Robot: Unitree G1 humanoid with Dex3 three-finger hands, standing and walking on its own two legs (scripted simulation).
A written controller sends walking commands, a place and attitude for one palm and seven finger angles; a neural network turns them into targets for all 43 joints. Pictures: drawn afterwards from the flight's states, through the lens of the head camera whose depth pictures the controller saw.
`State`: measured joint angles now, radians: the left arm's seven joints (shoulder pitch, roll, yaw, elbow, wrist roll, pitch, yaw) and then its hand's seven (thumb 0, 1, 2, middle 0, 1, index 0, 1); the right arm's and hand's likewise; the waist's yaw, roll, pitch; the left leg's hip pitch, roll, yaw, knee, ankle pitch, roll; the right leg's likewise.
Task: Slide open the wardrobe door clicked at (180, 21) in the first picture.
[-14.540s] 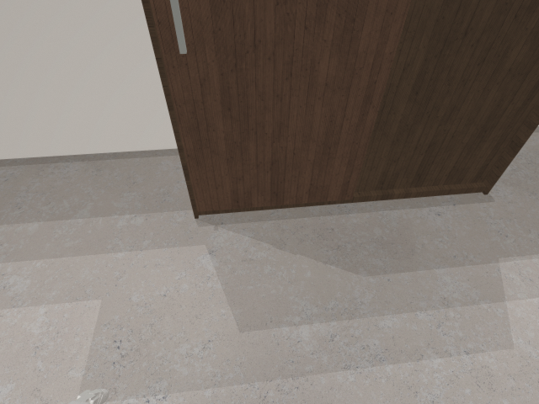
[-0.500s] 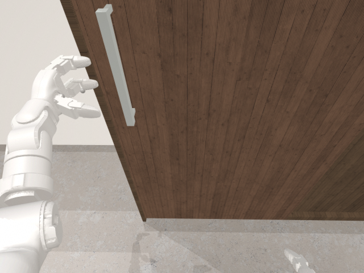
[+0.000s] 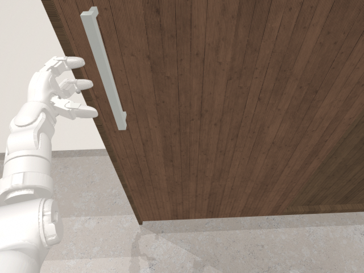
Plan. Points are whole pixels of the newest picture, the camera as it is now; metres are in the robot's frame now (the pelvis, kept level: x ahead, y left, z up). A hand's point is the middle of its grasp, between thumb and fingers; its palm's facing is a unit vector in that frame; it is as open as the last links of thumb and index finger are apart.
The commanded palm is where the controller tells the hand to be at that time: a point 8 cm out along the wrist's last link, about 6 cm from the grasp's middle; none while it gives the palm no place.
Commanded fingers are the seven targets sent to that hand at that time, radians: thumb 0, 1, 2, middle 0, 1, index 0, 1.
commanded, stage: move the hooked fingers beside the handle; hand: left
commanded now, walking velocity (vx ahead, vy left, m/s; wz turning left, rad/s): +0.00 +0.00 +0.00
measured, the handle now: (110, 77) +0.49 +0.17 +0.20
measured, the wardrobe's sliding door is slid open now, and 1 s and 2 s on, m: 0.00 0.00 0.00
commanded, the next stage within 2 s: none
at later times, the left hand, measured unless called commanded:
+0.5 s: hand (66, 99) +0.41 +0.24 +0.20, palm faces +0.09 -1.00 -0.01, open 14.0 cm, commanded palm +0.39 +0.29 +0.20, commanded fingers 0.00 -0.50 0.30 -0.30 -1.20 -0.30 -1.20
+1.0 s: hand (70, 93) +0.43 +0.24 +0.20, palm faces +0.08 -1.00 -0.01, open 13.9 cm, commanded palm +0.40 +0.29 +0.20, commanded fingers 0.00 -0.50 0.30 -0.30 -1.20 -0.30 -1.20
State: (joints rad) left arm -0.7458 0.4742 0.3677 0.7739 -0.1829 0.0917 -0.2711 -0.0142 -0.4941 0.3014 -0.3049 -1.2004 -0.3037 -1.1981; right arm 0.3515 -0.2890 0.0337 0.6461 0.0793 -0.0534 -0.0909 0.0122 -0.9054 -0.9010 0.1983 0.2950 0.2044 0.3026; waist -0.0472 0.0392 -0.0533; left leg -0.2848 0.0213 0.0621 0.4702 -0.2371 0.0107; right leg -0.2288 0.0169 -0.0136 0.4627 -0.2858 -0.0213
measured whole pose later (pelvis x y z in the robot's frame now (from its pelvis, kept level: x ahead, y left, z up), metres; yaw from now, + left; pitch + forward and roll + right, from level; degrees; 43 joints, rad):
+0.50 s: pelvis -0.02 +0.01 +0.00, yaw +2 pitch +2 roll -1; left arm -0.82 0.49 0.31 0.87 -0.18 0.08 -0.25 -0.01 -0.50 0.30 -0.30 -1.20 -0.30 -1.20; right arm 0.29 -0.28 0.06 0.63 0.08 -0.08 -0.11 0.01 -0.90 -0.90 0.20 0.30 0.21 0.30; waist -0.04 0.03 -0.03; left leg -0.32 0.01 0.03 0.50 -0.21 0.02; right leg -0.24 0.01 -0.05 0.47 -0.27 -0.01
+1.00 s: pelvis -0.01 +0.01 +0.00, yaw +0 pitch +4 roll -1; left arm -0.76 0.49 0.37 0.79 -0.17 0.05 -0.25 -0.02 -0.49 0.30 -0.30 -1.20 -0.30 -1.20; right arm 0.38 -0.28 0.04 0.65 0.07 -0.08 -0.09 0.01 -0.90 -0.90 0.20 0.30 0.20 0.30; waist -0.06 0.03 -0.04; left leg -0.32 0.02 0.06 0.50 -0.24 0.03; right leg -0.25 0.01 -0.01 0.46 -0.27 -0.01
